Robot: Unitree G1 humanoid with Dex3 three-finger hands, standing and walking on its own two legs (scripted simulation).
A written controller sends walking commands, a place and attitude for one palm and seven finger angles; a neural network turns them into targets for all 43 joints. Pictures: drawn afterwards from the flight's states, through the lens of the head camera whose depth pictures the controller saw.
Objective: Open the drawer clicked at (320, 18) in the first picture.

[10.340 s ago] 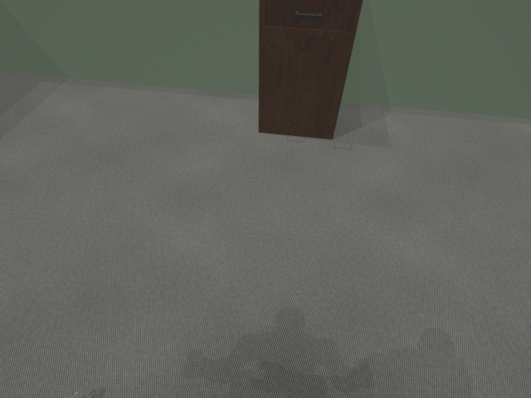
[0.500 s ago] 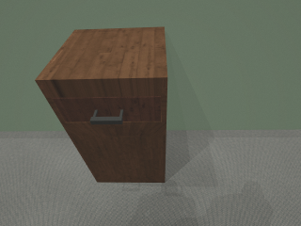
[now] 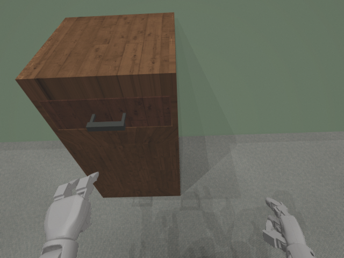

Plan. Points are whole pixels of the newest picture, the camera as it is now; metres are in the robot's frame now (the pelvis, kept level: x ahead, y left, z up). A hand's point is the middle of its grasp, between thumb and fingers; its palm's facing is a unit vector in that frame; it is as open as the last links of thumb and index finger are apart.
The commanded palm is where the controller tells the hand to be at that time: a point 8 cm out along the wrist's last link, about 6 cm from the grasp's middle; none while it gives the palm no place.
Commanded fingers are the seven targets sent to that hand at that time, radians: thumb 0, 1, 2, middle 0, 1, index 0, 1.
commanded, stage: raise the hand with hooked fingers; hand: left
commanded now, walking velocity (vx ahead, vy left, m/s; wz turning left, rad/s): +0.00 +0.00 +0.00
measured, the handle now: (107, 121) +0.53 +0.27 -0.03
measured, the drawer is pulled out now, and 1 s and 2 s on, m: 0.00 0.00 0.00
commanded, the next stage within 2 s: move the hooked fingers above the handle in 1.60 s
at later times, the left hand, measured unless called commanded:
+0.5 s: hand (73, 207) +0.22 +0.25 +0.01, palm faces +0.02 -0.10 -0.99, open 10.8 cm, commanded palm +0.19 +0.25 +0.06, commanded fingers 0.00 -0.06 0.49 -0.27 -0.92 -0.27 -0.92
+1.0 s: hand (62, 173) +0.28 +0.27 +0.07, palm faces +0.08 -0.07 -0.99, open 13.5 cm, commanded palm +0.25 +0.27 +0.12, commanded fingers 0.00 -0.50 0.30 -0.30 -1.20 -0.30 -1.20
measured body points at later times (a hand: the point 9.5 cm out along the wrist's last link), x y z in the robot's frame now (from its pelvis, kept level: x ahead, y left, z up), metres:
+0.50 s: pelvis +0.00 +0.01 +0.00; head +0.04 -0.02 +0.44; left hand +0.22 +0.25 +0.06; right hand +0.19 -0.17 -0.12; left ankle -0.05 +0.12 -0.72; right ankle +0.06 -0.10 -0.72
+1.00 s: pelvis +0.01 +0.02 +0.01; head +0.03 -0.01 +0.46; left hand +0.27 +0.27 +0.12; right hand +0.24 -0.18 -0.08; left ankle -0.05 +0.12 -0.72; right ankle +0.06 -0.10 -0.72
